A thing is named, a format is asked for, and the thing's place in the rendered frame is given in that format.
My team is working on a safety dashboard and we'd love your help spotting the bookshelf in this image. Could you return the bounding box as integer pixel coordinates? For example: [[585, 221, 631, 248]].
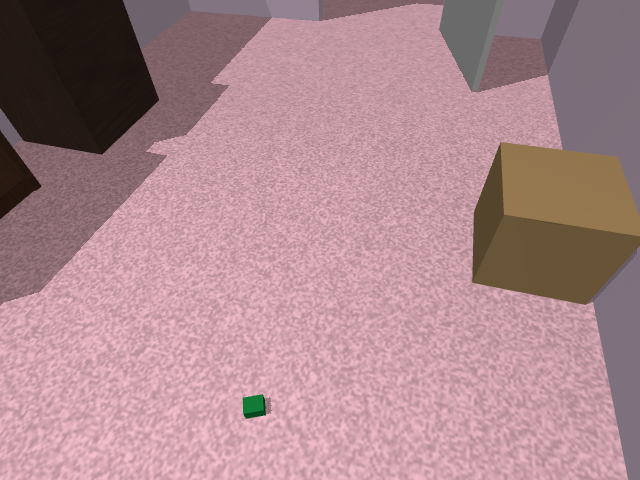
[[0, 131, 41, 219]]

